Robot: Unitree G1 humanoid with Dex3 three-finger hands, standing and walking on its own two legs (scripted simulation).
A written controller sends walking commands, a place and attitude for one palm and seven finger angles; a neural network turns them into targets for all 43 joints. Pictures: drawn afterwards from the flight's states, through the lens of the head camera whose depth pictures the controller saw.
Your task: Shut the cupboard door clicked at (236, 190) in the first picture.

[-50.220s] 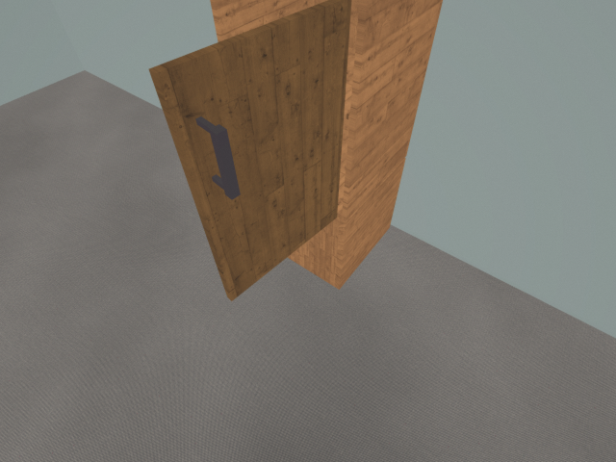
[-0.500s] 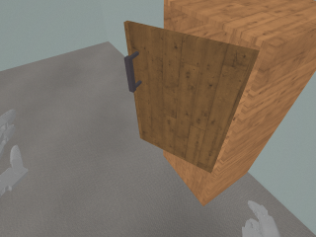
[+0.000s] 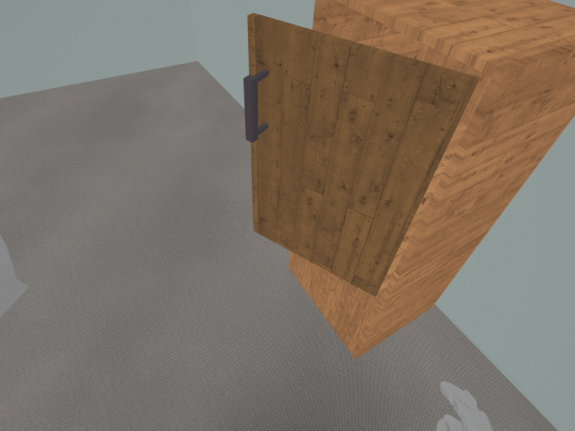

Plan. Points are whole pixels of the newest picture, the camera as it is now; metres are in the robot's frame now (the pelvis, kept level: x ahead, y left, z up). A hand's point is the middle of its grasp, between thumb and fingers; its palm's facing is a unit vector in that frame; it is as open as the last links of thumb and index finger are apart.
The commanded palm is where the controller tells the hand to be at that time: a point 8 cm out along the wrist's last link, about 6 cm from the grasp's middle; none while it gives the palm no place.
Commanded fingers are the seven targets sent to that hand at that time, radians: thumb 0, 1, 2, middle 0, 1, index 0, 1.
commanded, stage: step back with the hand held close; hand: left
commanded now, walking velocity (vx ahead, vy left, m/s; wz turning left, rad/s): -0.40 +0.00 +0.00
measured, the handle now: (257, 106) +0.67 +0.11 +0.11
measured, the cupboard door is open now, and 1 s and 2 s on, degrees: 26 26 26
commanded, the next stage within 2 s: stop stepping back and stand still in 0.62 s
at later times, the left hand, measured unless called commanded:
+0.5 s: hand out of the picture +0.12 +0.28 +0.18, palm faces +0.49 -0.74 -0.46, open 7.4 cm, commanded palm +0.04 +0.31 +0.19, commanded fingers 0.00 0.90 0.90 -0.20 -0.30 -0.20 -0.30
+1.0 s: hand out of the picture +0.01 +0.30 +0.19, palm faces +0.40 -0.83 -0.38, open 7.4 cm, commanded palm -0.03 +0.33 +0.19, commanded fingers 0.00 0.90 0.90 -0.20 -0.30 -0.20 -0.30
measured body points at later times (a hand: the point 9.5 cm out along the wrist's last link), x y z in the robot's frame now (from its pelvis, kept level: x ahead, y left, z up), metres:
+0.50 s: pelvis -0.07 +0.00 -0.01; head -0.07 +0.03 +0.44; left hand +0.09 +0.32 +0.21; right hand +0.09 -0.25 -0.08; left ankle +0.06 +0.05 -0.72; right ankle -0.01 -0.14 -0.70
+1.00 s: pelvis -0.18 +0.03 -0.02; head -0.22 +0.09 +0.43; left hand -0.02 +0.34 +0.21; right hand -0.05 -0.23 -0.07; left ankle +0.02 +0.06 -0.70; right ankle -0.27 -0.15 -0.72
